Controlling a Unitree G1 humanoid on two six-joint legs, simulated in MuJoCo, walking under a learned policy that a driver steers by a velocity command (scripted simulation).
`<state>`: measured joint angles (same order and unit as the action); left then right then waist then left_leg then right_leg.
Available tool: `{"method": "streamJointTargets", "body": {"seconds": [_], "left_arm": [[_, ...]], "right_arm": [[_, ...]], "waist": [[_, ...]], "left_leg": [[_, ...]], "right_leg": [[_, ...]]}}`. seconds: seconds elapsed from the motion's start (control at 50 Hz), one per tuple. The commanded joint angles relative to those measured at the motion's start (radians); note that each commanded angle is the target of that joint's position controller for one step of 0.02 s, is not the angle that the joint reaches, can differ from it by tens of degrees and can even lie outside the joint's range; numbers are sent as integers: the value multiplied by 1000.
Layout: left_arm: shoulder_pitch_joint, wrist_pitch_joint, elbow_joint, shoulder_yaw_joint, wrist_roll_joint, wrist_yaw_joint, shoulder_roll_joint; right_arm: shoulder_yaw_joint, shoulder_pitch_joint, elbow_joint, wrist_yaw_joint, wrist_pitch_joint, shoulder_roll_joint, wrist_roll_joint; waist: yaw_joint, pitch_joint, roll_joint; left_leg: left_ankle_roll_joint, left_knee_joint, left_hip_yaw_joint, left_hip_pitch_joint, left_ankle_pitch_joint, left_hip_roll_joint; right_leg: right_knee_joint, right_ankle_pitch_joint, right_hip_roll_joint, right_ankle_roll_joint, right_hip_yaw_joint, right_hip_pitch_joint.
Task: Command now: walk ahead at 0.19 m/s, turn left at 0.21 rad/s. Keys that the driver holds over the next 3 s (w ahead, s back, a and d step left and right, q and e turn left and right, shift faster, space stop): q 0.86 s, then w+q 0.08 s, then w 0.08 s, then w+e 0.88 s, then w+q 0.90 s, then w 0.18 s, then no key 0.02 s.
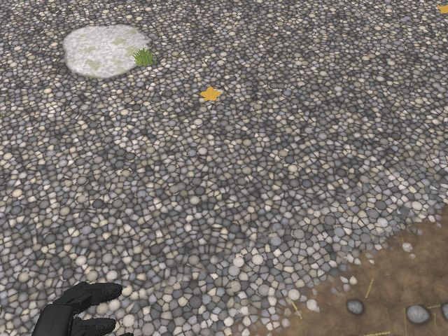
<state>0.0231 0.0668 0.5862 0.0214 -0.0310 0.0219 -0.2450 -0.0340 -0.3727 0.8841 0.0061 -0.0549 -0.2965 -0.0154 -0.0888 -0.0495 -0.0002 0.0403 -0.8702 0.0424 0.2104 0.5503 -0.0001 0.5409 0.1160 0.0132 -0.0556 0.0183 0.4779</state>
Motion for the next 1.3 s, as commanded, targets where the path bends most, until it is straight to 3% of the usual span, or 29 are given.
{"method": "streamJointTargets", "body": {"seconds": [0.02, 0.06, 0.08, 0.14, 0.28, 0.34, 0.36, 0.38, 0.4, 0.42, 0.44, 0.48, 0.54, 0.64, 0.82, 0.84, 0.86, 0.88, 0.9, 0.92, 0.98, 1.04, 1.1, 1.16, 1.2, 1.24, 1.26, 1.28, 1.3], "left_arm": [[234, -24, 2, 58, 22, -11, -159], [107, -21, 13, 41, 24, -13, -103], [71, -18, 19, 49, 10, -11, -122], [32, -10, 38, 64, -2, -23, -147], [44, -42, 94, 82, 26, -48, -193], [35, -58, 114, 88, 51, -48, -206], [73, -63, 134, 85, 54, -47, -183], [124, -69, 150, 76, 37, -44, -141], [100, -70, 100, 63, -2, -45, -111], [2, -70, 84, 76, 5, -54, -152], [3, -73, 85, 83, 29, -56, -161], [45, -78, 119, 94, 23, -72, -172], [66, -71, 125, 94, 26, -69, -154], [23, -65, 114, 79, 34, -61, -123], [95, -34, 127, 87, 46, -25, -147], [133, -31, 140, 92, 43, -23, -153], [160, -33, 143, 105, 32, -27, -201], [145, -45, 134, 119, 16, -35, -282], [153, -42, 128, 116, -8, -32, -263], [114, -36, 108, 99, 1, -37, -212], [114, -27, 114, 80, 40, -56, -166], [214, -14, 142, 75, 31, -52, -168], [227, -9, 151, 77, 44, -41, -194], [259, -11, 161, 87, 54, -27, -237], [273, -16, 168, 88, 66, -19, -248], [268, -19, 171, 72, 67, -15, -205], [247, -13, 165, 53, 57, -11, -144], [223, -2, 127, 22, 38, -8, -38], [239, 12, 96, 37, 68, -20, -92]], "right_arm": [[-31, -18, -75, -7, 5, -144, -26], [-36, -2, -71, -32, 57, -107, -9], [-36, -18, -72, -40, 78, -90, -2], [-43, -12, -103, -49, 102, -69, 9], [-53, 141, -203, -12, 120, -89, 8], [-63, 115, -209, 3, 118, -90, 10], [-73, 93, -203, 0, 116, -109, 15], [-95, 71, -208, -12, 111, -185, 16], [-113, 96, -250, -28, 108, -296, 24], [-104, 56, -252, -18, 84, -262, 52], [-96, 88, -250, -15, 63, -241, 51], [-82, 192, -269, -23, 54, -184, 11], [-70, 199, -285, -38, 62, -160, 13], [-83, 174, -295, -52, 75, -188, 7], [-89, 239, -327, -36, 99, -189, -9], [-86, 254, -333, -40, 103, -180, -16], [-78, 231, -337, -42, 103, -148, -13], [-66, 169, -343, -37, 98, -100, -5], [-87, 183, -349, -37, 86, -170, 1], [-102, 186, -337, -34, 82, -216, 1], [-91, 185, -312, -24, 83, -155, 11], [-64, 231, -323, -14, 54, -88, 3], [-46, 277, -335, -7, 23, -60, 12], [-41, 300, -337, 3, -3, -58, 0], [-50, 254, -326, 7, -14, -79, -12], [-68, 140, -284, -1, -18, -103, -16], [-79, 37, -268, -14, -18, -126, -11], [-96, -93, -259, -30, -15, -206, 17], [-113, -128, -240, -19, -16, -261, 31]], "waist": [[142, 335, -130], [71, 182, -107], [49, 144, -125], [29, 134, -137], [75, 124, -118], [48, 121, -102], [48, 118, -67], [66, 100, 110], [88, 64, 371], [8, 124, 247], [37, 122, 184], [82, 121, 113], [99, 165, 119], [69, 157, 133], [97, 151, 164], [120, 153, 152], [111, 173, 79], [55, 169, -189], [89, 131, -250], [82, 96, -173], [101, 38, -147], [148, 24, -133], [152, 6, -148], [160, -8, -160], [128, -2, -154], [57, 32, -121], [-1, 88, -97], [-51, 198, 126], [-36, 196, 273]], "left_leg": [[23, -382, 49, 439, 100, 48], [49, -275, 33, 341, 1, 88], [62, -259, 2, 264, -53, 73], [56, -178, -21, 208, -156, 77], [-6, 56, -55, 172, -229, 90], [-55, 259, -109, 75, -296, 49], [-82, 342, -100, 13, -363, 26], [-138, 475, 72, -60, -601, 124], [-324, 531, 433, -135, -818, 360], [-405, 556, 469, -91, -784, 381], [-365, 552, 383, -86, -742, 334], [-267, 533, 290, -87, -674, 257], [-261, 518, 254, -86, -768, 216], [-263, 509, 308, -120, -642, 196], [-235, 447, 466, -54, -637, 140], [-200, 420, 451, -15, -587, 108], [-149, 338, 399, 85, -420, 55], [-84, 145, 199, 293, -34, -107], [-43, -69, 124, 415, 70, -104], [-33, -174, 132, 445, -23, -41], [3, -265, 102, 532, -181, -16], [13, -168, 55, 527, -243, -8], [16, 45, -22, 416, -273, 29], [10, 231, -61, 239, -239, 4], [-10, 353, -63, 117, -291, -9], [-41, 471, -63, -122, -383, -14], [-65, 478, 7, -296, -364, 59], [-139, 523, 287, -514, -258, 297], [-255, 622, 558, -434, -41, 440]], "right_leg": [[-82, -665, 356, -249, -319, -638], [-195, -429, 283, -184, -187, -345], [-238, -394, 265, -180, -138, -228], [-289, -301, 278, -195, -63, -149], [-282, -73, 327, -172, -20, -230], [-180, -38, 310, -110, 19, -253], [-103, 27, 272, -58, 53, -227], [103, 158, 178, 32, 145, -133], [384, 516, 7, 140, 175, 157], [570, 573, -16, 130, -10, 183], [623, 492, 0, 111, -56, 198], [593, 346, 21, 102, -81, 207], [587, 253, -8, 117, -81, 140], [331, 219, -27, 142, -102, 96], [-59, 175, -64, 102, -101, -161], [-178, 60, -48, 86, -91, -249], [-212, -15, 71, 42, -171, -372], [-238, -94, 273, -81, -399, -470], [-293, 21, 391, -207, -550, -405], [-312, 211, 363, -198, -497, -381], [-340, 368, 250, -119, -362, -415], [-382, 350, 219, -130, -298, -437], [-393, 244, 202, -140, -253, -391], [-372, 191, 196, -148, -236, -298], [-340, 219, 210, -147, -270, -258], [-256, 207, 176, -103, -267, -159], [-124, 222, 118, -51, -223, -61], [230, 354, 1, 29, -101, 144], [459, 468, -23, 38, -99, 281]]}}
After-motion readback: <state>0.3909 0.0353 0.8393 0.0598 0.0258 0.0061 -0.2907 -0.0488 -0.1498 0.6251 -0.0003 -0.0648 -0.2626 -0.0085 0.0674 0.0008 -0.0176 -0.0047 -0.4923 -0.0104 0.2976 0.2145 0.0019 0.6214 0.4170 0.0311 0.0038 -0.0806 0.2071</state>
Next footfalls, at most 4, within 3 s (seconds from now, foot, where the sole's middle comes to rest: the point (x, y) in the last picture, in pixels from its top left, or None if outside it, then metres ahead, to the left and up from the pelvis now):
0.38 left None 0.09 0.14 -0.76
0.86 right None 0.17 -0.07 -0.76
1.26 left None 0.10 0.21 -0.76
1.74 right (184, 316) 0.50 0.12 -0.76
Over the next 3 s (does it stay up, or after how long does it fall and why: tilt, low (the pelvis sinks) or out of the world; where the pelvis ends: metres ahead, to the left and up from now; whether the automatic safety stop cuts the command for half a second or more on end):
stays up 1.01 0.35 0.02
